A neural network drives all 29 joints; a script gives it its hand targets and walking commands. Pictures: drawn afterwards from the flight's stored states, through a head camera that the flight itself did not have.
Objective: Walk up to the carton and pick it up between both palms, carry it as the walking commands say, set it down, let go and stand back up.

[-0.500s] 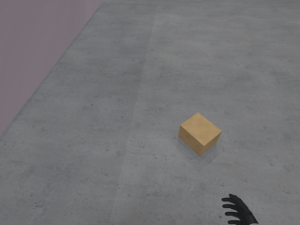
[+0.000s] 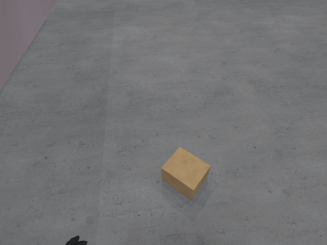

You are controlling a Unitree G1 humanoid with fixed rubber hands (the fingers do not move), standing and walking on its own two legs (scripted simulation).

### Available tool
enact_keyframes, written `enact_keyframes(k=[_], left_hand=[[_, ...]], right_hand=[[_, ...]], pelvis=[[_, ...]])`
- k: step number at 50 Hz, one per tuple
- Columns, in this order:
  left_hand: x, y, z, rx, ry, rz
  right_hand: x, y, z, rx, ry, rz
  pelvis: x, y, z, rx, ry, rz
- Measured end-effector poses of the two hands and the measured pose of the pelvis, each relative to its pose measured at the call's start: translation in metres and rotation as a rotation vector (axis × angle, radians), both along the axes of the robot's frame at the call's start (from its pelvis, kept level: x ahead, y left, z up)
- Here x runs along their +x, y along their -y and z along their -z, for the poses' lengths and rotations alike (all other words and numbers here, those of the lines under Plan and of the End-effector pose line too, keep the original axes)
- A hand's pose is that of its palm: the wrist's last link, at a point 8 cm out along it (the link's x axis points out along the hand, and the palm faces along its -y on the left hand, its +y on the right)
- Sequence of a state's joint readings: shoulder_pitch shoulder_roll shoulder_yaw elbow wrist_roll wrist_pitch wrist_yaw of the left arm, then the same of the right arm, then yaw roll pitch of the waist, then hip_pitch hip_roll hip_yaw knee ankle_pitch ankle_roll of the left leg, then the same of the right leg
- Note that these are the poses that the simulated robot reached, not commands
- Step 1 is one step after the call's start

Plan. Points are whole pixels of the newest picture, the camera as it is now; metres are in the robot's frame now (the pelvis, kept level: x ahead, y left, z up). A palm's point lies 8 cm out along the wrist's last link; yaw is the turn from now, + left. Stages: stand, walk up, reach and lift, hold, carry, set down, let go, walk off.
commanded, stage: walk up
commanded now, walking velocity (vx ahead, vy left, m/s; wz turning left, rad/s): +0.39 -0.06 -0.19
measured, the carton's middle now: (185, 172) +0.64 -0.15 -0.67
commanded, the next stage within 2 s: none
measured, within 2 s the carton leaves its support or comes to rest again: neither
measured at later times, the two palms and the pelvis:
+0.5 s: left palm (77, 208) +0.27 +0.26 -0.13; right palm (261, 219) +0.20 -0.25 -0.08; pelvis +0.16 +0.02 +0.01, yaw -4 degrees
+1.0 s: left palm (91, 182) +0.34 +0.22 -0.11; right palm (260, 182) +0.30 -0.29 -0.09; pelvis +0.23 -0.02 +0.01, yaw -4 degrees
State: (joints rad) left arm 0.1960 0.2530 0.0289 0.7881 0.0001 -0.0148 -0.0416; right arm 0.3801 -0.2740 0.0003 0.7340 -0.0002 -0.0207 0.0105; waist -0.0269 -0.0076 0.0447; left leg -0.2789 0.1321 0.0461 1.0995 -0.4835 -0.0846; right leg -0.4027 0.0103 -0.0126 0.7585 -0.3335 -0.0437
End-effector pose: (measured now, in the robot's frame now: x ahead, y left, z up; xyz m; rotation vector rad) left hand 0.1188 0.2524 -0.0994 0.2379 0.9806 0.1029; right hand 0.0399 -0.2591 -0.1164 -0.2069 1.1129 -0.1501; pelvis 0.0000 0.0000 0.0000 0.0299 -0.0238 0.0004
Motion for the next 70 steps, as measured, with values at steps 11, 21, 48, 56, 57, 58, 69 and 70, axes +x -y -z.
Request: enact_keyframes(k=[11, 21, 48, 56, 57, 58, 69, 70], left_hand=[[-0.009, -0.028, 0.011, -0.009, -0.188, -0.129], [0.097, -0.025, 0.028, -0.088, -0.193, -0.006], [0.228, 0.028, 0.005, -0.009, -0.063, -0.013], [0.228, 0.043, 0.005, -0.025, -0.099, 0.022], [0.228, 0.045, 0.004, -0.016, -0.100, 0.029], [0.230, 0.048, 0.003, -0.005, -0.101, 0.037], [0.209, 0.039, -0.030, 0.169, -0.190, 0.075], [0.208, 0.036, -0.032, 0.175, -0.198, 0.077]], right_hand=[[0.177, -0.030, -0.029, -0.029, 0.136, -0.121], [0.184, -0.021, -0.040, -0.122, 0.068, 0.013], [0.263, 0.026, -0.023, -0.047, 0.041, 0.024], [0.252, 0.039, -0.029, -0.060, 0.049, 0.060], [0.250, 0.041, -0.025, -0.053, 0.045, 0.069], [0.247, 0.044, -0.020, -0.043, 0.041, 0.079], [0.234, 0.041, -0.005, 0.105, 0.035, 0.179], [0.234, 0.039, -0.005, 0.111, 0.035, 0.185]], pelvis=[[0.084, -0.022, -0.010, -0.038, -0.006, 0.009], [0.140, -0.034, -0.011, -0.078, -0.083, 0.060], [0.226, 0.024, -0.011, -0.051, -0.024, 0.066], [0.222, 0.033, -0.015, -0.050, -0.032, 0.099], [0.221, 0.036, -0.014, -0.040, -0.034, 0.114], [0.221, 0.039, -0.012, -0.028, -0.037, 0.133], [0.230, 0.046, -0.023, 0.047, -0.003, 0.270], [0.232, 0.044, -0.024, 0.051, -0.001, 0.278]])
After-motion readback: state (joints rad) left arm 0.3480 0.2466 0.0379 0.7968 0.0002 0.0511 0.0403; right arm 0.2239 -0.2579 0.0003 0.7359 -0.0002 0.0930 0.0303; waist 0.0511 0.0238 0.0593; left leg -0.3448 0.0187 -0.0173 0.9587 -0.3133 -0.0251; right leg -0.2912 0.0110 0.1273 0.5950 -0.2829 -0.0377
